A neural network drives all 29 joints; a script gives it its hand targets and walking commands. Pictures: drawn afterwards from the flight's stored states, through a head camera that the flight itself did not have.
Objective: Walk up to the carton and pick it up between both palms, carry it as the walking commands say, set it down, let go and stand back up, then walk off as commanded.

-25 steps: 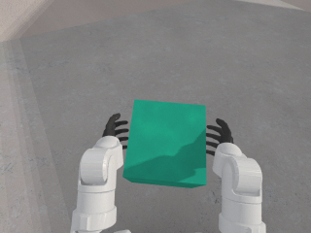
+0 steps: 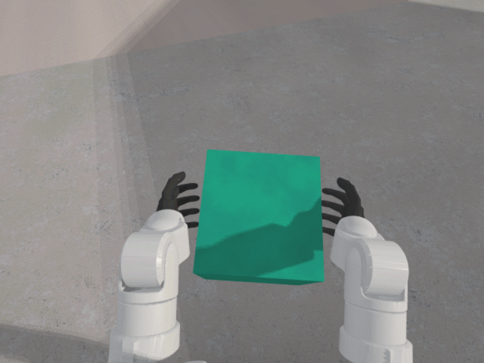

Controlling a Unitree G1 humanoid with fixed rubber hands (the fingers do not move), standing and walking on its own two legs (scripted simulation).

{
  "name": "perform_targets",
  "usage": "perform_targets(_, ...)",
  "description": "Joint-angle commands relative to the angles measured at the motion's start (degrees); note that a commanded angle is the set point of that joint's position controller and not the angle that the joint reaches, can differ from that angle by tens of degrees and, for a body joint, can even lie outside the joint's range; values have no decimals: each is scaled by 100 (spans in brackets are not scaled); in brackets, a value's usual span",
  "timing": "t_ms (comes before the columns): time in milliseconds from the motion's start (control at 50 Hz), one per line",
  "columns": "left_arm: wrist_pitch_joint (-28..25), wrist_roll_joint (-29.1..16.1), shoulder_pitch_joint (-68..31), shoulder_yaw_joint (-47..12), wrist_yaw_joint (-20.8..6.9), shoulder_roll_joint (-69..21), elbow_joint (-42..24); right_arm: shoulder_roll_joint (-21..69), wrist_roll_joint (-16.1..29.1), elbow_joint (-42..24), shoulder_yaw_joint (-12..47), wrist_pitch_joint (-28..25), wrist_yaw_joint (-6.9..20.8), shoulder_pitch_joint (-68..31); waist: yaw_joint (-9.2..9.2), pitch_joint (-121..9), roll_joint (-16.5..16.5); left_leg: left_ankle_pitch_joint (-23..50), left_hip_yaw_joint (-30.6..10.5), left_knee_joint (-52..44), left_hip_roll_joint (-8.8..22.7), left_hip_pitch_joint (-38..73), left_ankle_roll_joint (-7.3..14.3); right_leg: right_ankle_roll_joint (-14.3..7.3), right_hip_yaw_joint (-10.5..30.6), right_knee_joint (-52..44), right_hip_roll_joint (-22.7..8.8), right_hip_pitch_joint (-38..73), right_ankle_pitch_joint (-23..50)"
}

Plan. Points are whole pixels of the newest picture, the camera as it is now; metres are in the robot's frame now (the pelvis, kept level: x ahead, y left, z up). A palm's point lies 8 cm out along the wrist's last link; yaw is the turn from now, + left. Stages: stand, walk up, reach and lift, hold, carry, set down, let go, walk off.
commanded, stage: carry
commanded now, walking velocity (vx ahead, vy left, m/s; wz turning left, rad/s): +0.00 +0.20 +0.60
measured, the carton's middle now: (257, 223) +0.35 -0.02 +0.02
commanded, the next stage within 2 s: none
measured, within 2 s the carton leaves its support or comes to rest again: neither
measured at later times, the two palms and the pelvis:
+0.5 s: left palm out of the picture +0.22 +0.35 +0.10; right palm (186, 240) +0.28 +0.09 +0.09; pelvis -0.04 +0.16 +0.00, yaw +12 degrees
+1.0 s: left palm out of the picture +0.12 +0.59 +0.08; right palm (12, 276) +0.24 +0.35 +0.06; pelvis -0.09 +0.34 -0.01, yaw +26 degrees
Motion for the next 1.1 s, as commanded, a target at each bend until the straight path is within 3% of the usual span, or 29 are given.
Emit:
perform_targets(0, -214, -1621, -1727, -2450, -1120, -5353, -403, 5826, 2076, -178, 3246, 57, 1371, -2028, -142, -2243, -1612, 1292, 190, -3448, -140, 1577, -399, -272, -898, 1673, -443, 1423, 4905)
perform_targets(40, -251, -1514, -1449, -2413, -1132, -5453, -201, 5692, 2161, -450, 3344, -62, 1401, -2291, 112, -2317, 1456, 9229, -2493, -2102, 1519, 3723, 360, -24, -714, 3336, 727, -2037, -2636)
perform_targets(60, -289, -1699, -1696, -2593, -1165, -5589, -354, 5899, 2207, -339, 3317, -143, 1436, -2265, 137, -2346, 1648, 9612, -2114, -1955, 1429, 3408, 502, -138, -454, 3449, 700, -1884, -2783)
perform_targets(100, -513, -2006, -2814, -2967, -1238, -5858, -1047, 6182, 2220, -583, 3365, -305, 1519, -2770, 115, -2213, 1245, 6118, -2472, -2442, 1158, 2388, 628, -180, -259, 3392, 714, -1510, -1850)
perform_targets(140, -521, -2086, -3016, -3030, -1312, -5902, -1065, 6179, 2093, -475, 3308, -339, 1507, -2676, 108, -2254, 1237, 4266, -2226, -2616, 861, 2035, 600, -411, -262, 2985, 751, -1151, -1434)
perform_targets(180, -568, -2263, -3144, -3174, -1305, -5881, -1442, 6172, 1880, -316, 3111, -342, 1519, -2074, 144, -2239, 1128, 3182, -2046, -2966, 613, 1766, 468, -439, -409, 2411, 908, -781, -1103)
perform_targets(220, -529, -2230, -3011, -3195, -1310, -5850, -1318, 6139, 1855, -344, 3123, -393, 1506, -2041, 104, -2236, 1386, 3886, -2579, -2933, 894, 1891, 680, -557, -264, 1998, 940, -791, -1111)
perform_targets(280, -483, -2208, -2560, -2967, -1385, -5774, -1112, 6053, 1827, -697, 3277, -411, 1436, -2240, 235, -2478, 765, 3138, -2336, -3077, 594, 1140, 338, -811, -298, 79, 1047, 919, -699)
perform_targets(300, -418, -2074, -2307, -2820, -1404, -5757, -786, 6011, 1875, -727, 3344, -393, 1396, -2486, 391, -2423, 395, 2478, -1845, -2690, 180, 294, -37, -1045, -180, -1028, 744, 1987, -172)
perform_targets(320, -407, -1974, -2006, -2643, -1426, -5714, -590, 5971, 1867, -1107, 3457, -404, 1350, -2585, 482, -2680, -1200, 1257, -825, -1506, -544, -791, -433, -1493, 1200, -2077, -820, 3119, 583)
perform_targets(340, -446, -1991, -2364, -2577, -1431, -5649, -733, 6030, 1934, -1066, 3478, -347, 1357, -2742, 228, -2422, -2629, -844, -560, 576, -474, -1174, -446, -1960, 2094, -1641, -2229, 2686, 2545)
perform_targets(360, -413, -1972, -2290, -2551, -1387, -5712, -727, 6007, 2012, -1027, 3437, -313, 1364, -2815, 178, -2030, -1998, -793, -849, 1388, 245, -1387, -340, -2137, 1783, -1392, -2452, 2174, 3031)
perform_targets(400, -384, -1919, -2289, -2538, -1385, -5667, -747, 5967, 2011, -958, 3517, -261, 1343, -2738, 116, -1585, -1090, -285, -1041, 1799, 495, -1069, -384, -1727, 751, -1064, -1866, 1436, 2831)
perform_targets(520, -276, -1910, -2127, -2627, -1236, -5548, -903, 5922, 2071, -685, 3357, -71, 1297, -2320, 128, -1996, -1689, 143, 169, -1841, -112, -19, -307, -686, -902, 300, -778, 2318, 4972)
perform_targets(560, -252, -1747, -1849, -2622, -1146, -5451, -675, 5796, 2071, -575, 3227, -72, 1349, -2045, -163, -2394, -1346, 1213, 147, -3323, -250, 1339, -253, -378, -1044, 1864, -601, 1626, 5506)
perform_targets(580, -269, -1764, -1924, -2712, -1142, -5537, -807, 5972, 2050, -340, 3273, -52, 1404, -1850, -82, -2395, -311, 3947, -934, -2930, 191, 2583, -46, -220, -795, 2681, -43, -65, 1481)
perform_targets(600, -224, -1662, -1608, -2680, -1184, -5620, -475, 5777, 2079, -471, 3276, -124, 1401, -1986, 109, -2439, 1748, 8995, -2380, -2138, 1195, 3575, 363, -99, -747, 3458, 675, -1860, -2433)
perform_targets(620, -312, -1786, -2060, -2878, -1162, -5705, -653, 5918, 2176, -620, 3281, -200, 1451, -2347, 158, -2661, 1651, 9723, -2358, -1865, 1299, 3749, 502, -170, -460, 3789, 755, -1931, -2930)
perform_targets(660, -442, -2000, -2381, -3071, -1227, -5942, -970, 5989, 2242, -944, 3349, -336, 1524, -2614, 65, -2423, 1111, 7909, -2471, -2000, 1070, 3183, 611, -167, -287, 3520, 726, -1831, -2092)
perform_targets(720, -504, -2111, -2692, -3180, -1256, -6045, -1203, 6004, 2048, -825, 3180, -358, 1537, -2305, 66, -2317, 1295, 5936, -2341, -2379, 699, 2551, 578, -311, -411, 3134, 858, -1517, -1519)
perform_targets(780, -547, -2279, -2933, -3344, -1277, -5888, -1601, 6054, 1839, -493, 3015, -374, 1539, -1632, 51, -2526, 1280, 5692, -2777, -2612, 804, 2794, 605, -387, -268, 2513, 991, -1389, -1184)
perform_targets(820, -552, -2227, -2908, -3207, -1288, -5716, -1576, 5878, 1918, -815, 3091, -445, 1519, -2125, 88, -2486, 1164, 5533, -2933, -2959, 780, 2508, 322, -515, -286, 1664, 1109, -769, -1193)
perform_targets(880, -437, -2094, -1978, -2909, -1339, -5732, -972, 5684, 1977, -1181, 3281, -419, 1425, -2284, 418, -2711, 728, 5097, -1849, -2603, 53, 728, -902, -957, -527, -1179, 890, 2035, -264)
perform_targets(900, -431, -2007, -1859, -2728, -1335, -5771, -747, 5849, 2024, -1217, 3457, -386, 1391, -2436, 497, -3185, -791, 2604, -1178, -1225, -335, 59, -736, -1448, 558, -1800, -396, 2960, 978)
perform_targets(920, -474, -2154, -2193, -2883, -1377, -5900, -1032, 5873, 2063, -1519, 3521, -398, 1392, -2532, 287, -3350, -2450, -1158, -993, 1153, -463, -516, -750, -2167, 2023, -1327, -2454, 2957, 2514)
perform_targets(940, -461, -2125, -2185, -2715, -1393, -5903, -881, 5904, 2120, -1527, 3552, -414, 1362, -2898, 111, -2798, -2289, -1018, -1357, 1756, 329, -1036, -382, -2193, 1605, -714, -2500, 2516, 3826)
perform_targets(960, -481, -2053, -2066, -2638, -1399, -5906, -805, 5714, 2094, -1723, 3612, -462, 1348, -3051, 133, -2397, -1444, -972, -1429, 1962, 385, -1008, -264, -2064, 1247, -583, -2213, 2131, 4025)
perform_targets(1000, -411, -2032, -2123, -2721, -1352, -5889, -939, 5810, 2135, -1542, 3545, -345, 1326, -2728, 93, -1926, -1029, -414, -1108, 1338, 493, -1142, -312, -1578, 379, -438, -1779, 2065, 4139)
perform_targets(1080, -312, -2038, -2044, -2867, -1222, -5561, -1244, 5666, 1960, -932, 3299, -115, 1288, -1965, 153, -2047, -1416, -305, -109, -1343, 64, -888, -359, -978, -543, 271, -1145, 2854, 5289)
